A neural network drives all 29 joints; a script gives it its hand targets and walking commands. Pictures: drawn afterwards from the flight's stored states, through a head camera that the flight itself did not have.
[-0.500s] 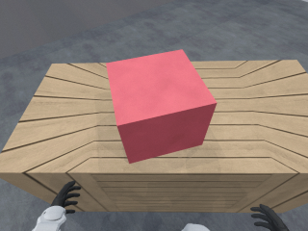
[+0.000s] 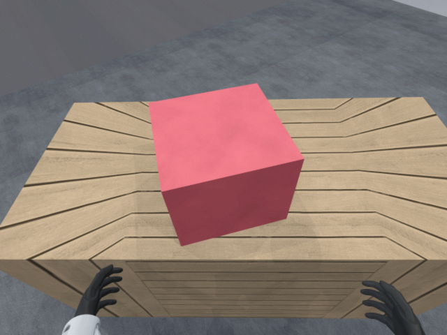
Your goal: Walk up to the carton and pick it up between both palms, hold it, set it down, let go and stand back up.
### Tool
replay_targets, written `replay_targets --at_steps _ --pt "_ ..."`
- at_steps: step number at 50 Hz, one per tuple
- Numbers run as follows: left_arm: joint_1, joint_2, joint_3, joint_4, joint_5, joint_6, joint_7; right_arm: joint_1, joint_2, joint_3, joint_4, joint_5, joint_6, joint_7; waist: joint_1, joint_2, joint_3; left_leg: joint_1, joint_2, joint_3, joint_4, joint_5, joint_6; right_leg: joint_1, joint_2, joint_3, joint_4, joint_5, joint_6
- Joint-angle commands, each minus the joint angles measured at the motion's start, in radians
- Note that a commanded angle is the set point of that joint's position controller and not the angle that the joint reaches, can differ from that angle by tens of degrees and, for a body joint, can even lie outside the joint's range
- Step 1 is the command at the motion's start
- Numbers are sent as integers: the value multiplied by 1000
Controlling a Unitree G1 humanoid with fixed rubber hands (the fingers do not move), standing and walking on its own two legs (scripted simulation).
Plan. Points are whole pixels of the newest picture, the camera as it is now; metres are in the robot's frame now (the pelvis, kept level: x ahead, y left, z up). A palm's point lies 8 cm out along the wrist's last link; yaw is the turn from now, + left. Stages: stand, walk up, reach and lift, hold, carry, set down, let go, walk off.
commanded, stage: reach and lift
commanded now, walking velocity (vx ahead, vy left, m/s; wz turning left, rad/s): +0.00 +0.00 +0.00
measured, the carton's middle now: (219, 162) +0.49 +0.04 -0.02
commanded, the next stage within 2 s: none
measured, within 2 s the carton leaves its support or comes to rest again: neither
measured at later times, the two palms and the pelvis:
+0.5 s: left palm (99, 301) +0.18 +0.24 -0.03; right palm (409, 319) +0.15 -0.27 -0.02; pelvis +0.00 +0.00 +0.00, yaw +0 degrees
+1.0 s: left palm (105, 280) +0.21 +0.24 -0.02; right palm (393, 266) +0.23 -0.26 +0.00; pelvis +0.01 +0.00 +0.00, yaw +0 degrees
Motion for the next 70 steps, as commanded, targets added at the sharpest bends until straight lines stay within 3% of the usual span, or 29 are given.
replay_targets --at_steps 1,10,29,38,42,57,63,70 --pt "36 13 100 -215 -97 -117 41 -31 -110 -61 -150 47 -100 18 56 -67 -139 -106 -46 38 -158 134 14 357 -10 58 -199 99 6" --pt "65 -37 50 -228 -97 -218 60 -38 -142 -45 -139 112 -159 50 53 -44 -133 -112 -40 22 -151 138 1 338 8 51 -187 103 -12" --pt "-57 -76 -41 -205 -160 -386 97 -137 -168 6 -118 194 -268 105 49 -37 -137 -174 -46 13 -130 11 7 236 11 59 -168 -49 -15" --pt "-213 -58 -36 -191 -184 -359 111 -279 -172 19 -114 213 -220 101 54 -33 -154 -227 -51 16 -140 -63 8 235 -7 87 -176 -127 -12" --pt "-243 -50 -19 -202 -182 -332 112 -324 -183 28 -100 223 -188 97 61 -28 -177 -227 -51 19 -153 -43 2 253 -7 91 -180 -97 -9" --pt "-338 0 55 -293 -173 -210 101 -518 -232 46 -129 250 -97 70 103 -4 -281 -179 -67 28 -140 206 -24 364 18 83 -161 223 -5" --pt "-416 12 72 -329 -182 -156 104 -599 -250 39 -131 255 -57 66 114 14 -304 -178 -66 29 -147 235 -29 376 22 80 -165 248 -5" --pt "-519 27 106 -320 -184 -79 97 -704 -283 29 -120 243 5 55 117 -3 -310 -192 -70 38 -156 241 -27 400 19 80 -173 278 6"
